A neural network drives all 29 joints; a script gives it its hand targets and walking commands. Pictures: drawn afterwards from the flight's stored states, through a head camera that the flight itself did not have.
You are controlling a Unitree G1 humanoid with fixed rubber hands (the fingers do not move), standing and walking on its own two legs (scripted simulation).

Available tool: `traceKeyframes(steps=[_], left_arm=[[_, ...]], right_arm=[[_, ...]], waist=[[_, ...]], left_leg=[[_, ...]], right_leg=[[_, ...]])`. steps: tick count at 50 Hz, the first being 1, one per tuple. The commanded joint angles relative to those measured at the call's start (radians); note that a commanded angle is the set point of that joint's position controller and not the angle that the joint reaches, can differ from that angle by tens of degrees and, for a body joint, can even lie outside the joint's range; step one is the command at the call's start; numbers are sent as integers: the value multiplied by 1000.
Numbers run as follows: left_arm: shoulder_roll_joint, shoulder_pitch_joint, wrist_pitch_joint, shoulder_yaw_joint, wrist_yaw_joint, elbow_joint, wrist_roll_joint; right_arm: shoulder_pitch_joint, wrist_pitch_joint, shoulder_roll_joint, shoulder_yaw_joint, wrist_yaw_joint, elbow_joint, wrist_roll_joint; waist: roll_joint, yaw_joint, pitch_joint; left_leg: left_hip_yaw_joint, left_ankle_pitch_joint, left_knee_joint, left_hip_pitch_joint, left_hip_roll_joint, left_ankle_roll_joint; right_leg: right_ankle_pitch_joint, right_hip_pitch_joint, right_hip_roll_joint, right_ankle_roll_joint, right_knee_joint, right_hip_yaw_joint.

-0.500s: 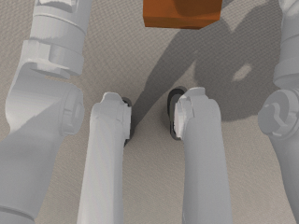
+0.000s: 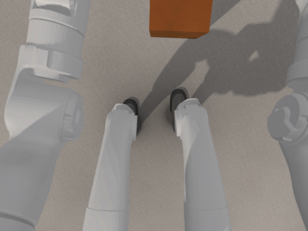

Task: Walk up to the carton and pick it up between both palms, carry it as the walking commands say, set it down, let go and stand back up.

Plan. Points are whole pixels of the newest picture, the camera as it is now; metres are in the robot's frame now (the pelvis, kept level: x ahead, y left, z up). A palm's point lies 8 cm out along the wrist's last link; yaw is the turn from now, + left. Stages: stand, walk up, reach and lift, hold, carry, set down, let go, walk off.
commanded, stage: set down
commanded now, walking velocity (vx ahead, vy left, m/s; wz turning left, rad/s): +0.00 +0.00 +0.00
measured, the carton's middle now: (177, 4) +0.58 -0.10 -0.50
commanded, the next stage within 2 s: let go in 0.22 s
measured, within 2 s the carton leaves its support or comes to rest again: neither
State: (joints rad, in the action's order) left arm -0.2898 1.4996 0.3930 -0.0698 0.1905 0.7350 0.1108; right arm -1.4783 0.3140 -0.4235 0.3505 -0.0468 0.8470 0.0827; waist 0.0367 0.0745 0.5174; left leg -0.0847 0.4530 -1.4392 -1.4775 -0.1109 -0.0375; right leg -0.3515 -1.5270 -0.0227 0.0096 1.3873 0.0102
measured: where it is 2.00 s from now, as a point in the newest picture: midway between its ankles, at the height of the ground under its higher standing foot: (153, 124)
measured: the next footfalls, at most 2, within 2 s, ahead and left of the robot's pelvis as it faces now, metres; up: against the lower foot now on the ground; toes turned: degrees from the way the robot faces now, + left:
none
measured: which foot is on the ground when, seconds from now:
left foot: down 0.00-1.00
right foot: down 0.00-1.00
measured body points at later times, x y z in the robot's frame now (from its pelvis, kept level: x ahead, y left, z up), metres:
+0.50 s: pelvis +0.05 -0.01 +0.09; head +0.36 -0.03 +0.41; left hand +0.57 +0.12 -0.04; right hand +0.53 -0.29 -0.03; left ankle +0.10 +0.12 -0.56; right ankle +0.14 -0.11 -0.56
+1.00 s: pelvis +0.12 +0.02 +0.16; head +0.27 +0.02 +0.58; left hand +0.41 +0.21 +0.05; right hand +0.36 -0.26 +0.06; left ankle +0.10 +0.12 -0.56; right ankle +0.14 -0.11 -0.56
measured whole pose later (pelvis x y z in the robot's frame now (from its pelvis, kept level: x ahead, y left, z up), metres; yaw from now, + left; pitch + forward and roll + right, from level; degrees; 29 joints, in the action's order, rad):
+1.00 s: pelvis +0.12 +0.02 +0.16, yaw -1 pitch +19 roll +0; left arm -0.13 0.13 0.08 -0.14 0.04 0.50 -0.03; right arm -0.11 0.05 -0.27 0.13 0.14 0.56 -0.01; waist 0.00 0.07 0.02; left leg -0.10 0.32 -0.67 -0.67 -0.08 0.02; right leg -0.24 -0.71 -0.01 -0.01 0.63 0.03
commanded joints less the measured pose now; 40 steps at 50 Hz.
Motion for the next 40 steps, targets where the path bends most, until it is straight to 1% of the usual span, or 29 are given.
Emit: traceKeyframes(steps=[1, 2, 3, 4, 6, 8, 10, 16, 17, 18, 19, 20, 21, 22, 23, 24, 25, 26, 27, 29, 30, 31, 32, 33, 34, 35, 38, 39, 40], left_arm=[[-114, 281, -38, -77, -10, -223, -3], [-127, 280, -36, -82, -10, -149, -9], [-104, 266, -39, -68, -17, -110, -15], [-94, 266, -38, -81, -24, -93, -23], [-86, 241, -59, -107, -43, 5, -33], [-64, 256, -88, -114, -44, -3, -70], [-62, 237, -88, -151, -63, 83, -101], [74, 27, -112, -159, -79, 121, -139], [73, 24, -126, -184, -74, 34, -140], [93, -100, -123, -182, -69, 137, -177], [74, -87, -127, -193, -67, 85, -185], [83, -201, -124, -207, -58, 53, -203], [115, -219, -140, -181, -51, -66, -179], [131, -306, -156, -148, -39, -136, -174], [116, -223, -169, -149, -30, -219, -169], [142, -342, -164, -132, -31, -225, -162], [117, -436, -161, -140, -33, -195, -178], [90, -440, -186, -146, -35, -312, -200], [129, -486, -187, -129, -44, -301, -179], [128, -646, -203, -123, -55, -316, -175], [131, -680, -211, -97, -72, -382, -165], [132, -781, -223, -77, -74, -321, -165], [121, -730, -233, -81, -87, -421, -150], [100, -875, -237, -81, -96, -337, -172], [75, -822, -255, -89, -95, -388, -172], [117, -926, -272, -59, -107, -429, -157], [122, -1003, -278, -37, -135, -330, -138], [86, -1117, -297, -66, -138, -329, -164], [98, -1009, -302, -57, -143, -367, -148]], right_arm=[[-176, -39, -204, 17, 15, -188, -49], [-214, -32, -195, -3, 19, -144, -31], [-175, -41, -179, 15, 21, -77, -47], [-186, -47, -209, 47, 24, -104, -67], [-148, -60, -148, 19, 36, 10, -87], [-176, -91, -117, 36, 52, 5, -88], [-111, -82, -64, 37, 71, 108, -122], [45, -122, -19, 76, 111, 177, -197], [6, -138, -56, 72, 118, 41, -201], [90, -133, -43, 62, 125, 114, -209], [120, -135, -7, 59, 133, 100, -207], [204, -132, 13, 16, 151, 50, -207], [254, -144, -53, 40, 150, -14, -224], [290, -164, -74, 26, 153, -121, -227], [254, -172, -70, 0, 161, -146, -196], [345, -172, -60, -24, 164, -175, -185], [450, -165, -11, -75, 181, -124, -158], [485, -176, -16, -65, 185, -191, -147], [505, -185, -66, -61, 188, -249, -151], [613, -192, -32, -93, 194, -297, -132], [690, -189, -19, -128, 203, -335, -107], [749, -204, 24, -146, 203, -343, -81], [766, -195, -16, -134, 202, -385, -94], [831, -203, 14, -135, 202, -398, -101], [831, -210, 22, -154, 201, -399, -82], [943, -228, 18, -169, 204, -467, -88], [1060, -229, 91, -235, 204, -314, -47], [1112, -255, 73, -217, 196, -413, -60], [1057, -257, 45, -195, 194, -400, -73]], waist=[[-80, 155, -2020], [-48, 102, -1975], [-52, 152, -1874], [-23, 151, -1907], [-38, 141, -1759], [-27, 106, -1708], [-24, 108, -1555], [38, 107, -1412], [-2, 100, -1474], [-30, 80, -1408], [28, 80, -1414], [5, 50, -1502], [17, 89, -1657], [-37, 75, -1692], [-41, 63, -1599], [-47, 79, -1680], [-92, 50, -1597], [-47, 22, -1561], [-89, 64, -1587], [-150, 24, -1557], [-121, 27, -1550], [-175, 32, -1513], [-139, 41, -1538], [-159, 7, -1486], [-117, -6, -1458], [-160, 16, -1458], [-110, 17, -1235], [-110, -10, -1249], [-93, 19, -1160]], left_leg=[[108, -176, 252, 433, -24, 1], [132, -159, 265, 384, -19, -4], [108, -129, 317, 399, -17, 3], [107, -159, 326, 432, -14, -12], [110, -133, 340, 372, -11, -11], [96, -187, 385, 403, -5, -10], [94, -108, 424, 372, 6, -17], [87, -205, 490, 407, 21, -37], [89, -244, 484, 410, 17, -27], [103, -252, 525, 409, 27, -21], [101, -285, 545, 431, 23, -28], [103, -314, 558, 511, 16, -22], [107, -374, 554, 573, 18, -33], [88, -464, 579, 588, 19, -23], [99, -446, 572, 536, 15, -21], [101, -445, 600, 585, 13, -14], [105, -404, 630, 524, 6, -6], [99, -458, 650, 520, -3, -10], [110, -429, 637, 510, 2, -9], [91, -428, 677, 481, 0, 6], [110, -404, 688, 506, -9, 3], [100, -419, 713, 498, 2, 17], [110, -397, 704, 510, -5, 7], [110, -400, 737, 545, -1, 17], [91, -422, 745, 556, 7, 12], [95, -427, 746, 591, 13, 11], [99, -286, 795, 620, 20, 19], [82, -355, 825, 718, 27, 16], [79, -311, 803, 711, 39, 10]], right_leg=[[476, 1028, -48, -10, -208, -34], [442, 1033, -36, -11, -228, -1], [405, 993, -39, -18, -251, -31], [453, 1007, -34, -3, -272, -33], [419, 992, -19, -11, -311, -18], [426, 901, -28, -18, -319, -38], [311, 858, -23, -27, -364, -51], [348, 756, -21, -14, -426, -54], [408, 832, -27, -11, -434, -34], [411, 838, -19, -16, -460, -43], [448, 857, -18, -20, -472, -38], [451, 929, -20, -25, -472, -42], [543, 1023, -24, -8, -477, -27], [664, 1092, -20, -12, -476, -18], [662, 1051, -17, -8, -475, -11], [684, 1189, -7, -4, -504, 6], [678, 1195, -3, -10, -519, 6], [734, 1198, -3, -10, -529, 18], [746, 1257, 2, -2, -546, 34], [804, 1366, 6, -10, -558, 56], [786, 1384, 22, -3, -594, 70], [873, 1430, 25, -18, -594, 66], [841, 1445, 27, -8, -599, 82], [839, 1434, 31, -25, -622, 64], [827, 1405, 29, -22, -622, 69], [860, 1469, 25, -15, -639, 84], [644, 1368, 38, -21, -695, 70], [653, 1375, 23, -24, -714, 51], [567, 1275, 20, -21, -721, 55]])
